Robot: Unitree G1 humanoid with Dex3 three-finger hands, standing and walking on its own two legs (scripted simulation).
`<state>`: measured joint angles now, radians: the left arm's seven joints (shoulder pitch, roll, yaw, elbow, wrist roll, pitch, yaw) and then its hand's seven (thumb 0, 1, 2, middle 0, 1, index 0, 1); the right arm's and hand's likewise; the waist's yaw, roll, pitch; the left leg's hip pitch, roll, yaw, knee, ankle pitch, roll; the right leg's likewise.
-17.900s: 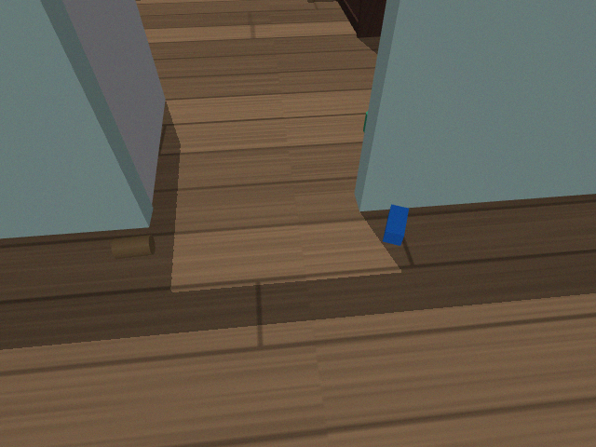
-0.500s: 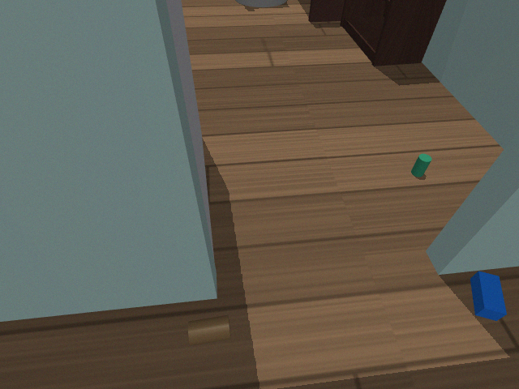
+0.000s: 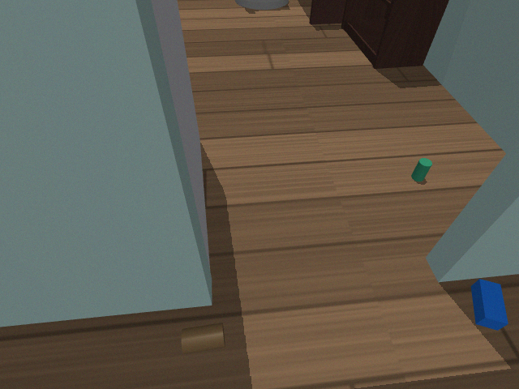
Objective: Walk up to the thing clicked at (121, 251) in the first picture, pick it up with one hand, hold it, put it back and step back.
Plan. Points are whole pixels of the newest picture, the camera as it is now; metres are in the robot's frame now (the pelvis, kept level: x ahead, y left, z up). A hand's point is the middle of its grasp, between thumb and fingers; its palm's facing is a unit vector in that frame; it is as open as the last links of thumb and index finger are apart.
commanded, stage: walk up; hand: left
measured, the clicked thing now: (203, 338) +0.43 +0.22 -0.73
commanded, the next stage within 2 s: stand in 0.96 s
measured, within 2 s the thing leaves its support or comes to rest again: neither
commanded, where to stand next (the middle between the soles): +0.04 -0.02 m, yaw +0 degrees
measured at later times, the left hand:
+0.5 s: hand out of the picture +0.07 +0.25 -0.15, palm faces -0.01 -0.95 -0.33, open 7.4 cm
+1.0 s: hand out of the picture +0.06 +0.25 -0.15, palm faces -0.02 -0.95 -0.32, open 7.4 cm
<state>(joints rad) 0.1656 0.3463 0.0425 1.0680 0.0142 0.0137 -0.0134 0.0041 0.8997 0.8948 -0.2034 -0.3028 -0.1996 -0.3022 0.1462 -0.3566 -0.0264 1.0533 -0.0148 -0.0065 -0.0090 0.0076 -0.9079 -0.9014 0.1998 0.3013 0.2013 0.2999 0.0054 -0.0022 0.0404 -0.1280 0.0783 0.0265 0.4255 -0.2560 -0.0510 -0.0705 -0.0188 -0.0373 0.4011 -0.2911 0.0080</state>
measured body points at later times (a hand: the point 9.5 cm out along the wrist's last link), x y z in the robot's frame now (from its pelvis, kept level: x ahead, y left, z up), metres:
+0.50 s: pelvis -0.01 +0.00 +0.00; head +0.00 +0.00 +0.45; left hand +0.07 +0.30 -0.13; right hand +0.06 -0.31 -0.12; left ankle -0.02 +0.15 -0.74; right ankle -0.05 -0.12 -0.74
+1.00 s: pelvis -0.02 +0.00 +0.00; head -0.01 +0.01 +0.45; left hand +0.06 +0.30 -0.13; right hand +0.04 -0.30 -0.12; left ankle -0.02 +0.15 -0.74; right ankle -0.05 -0.12 -0.74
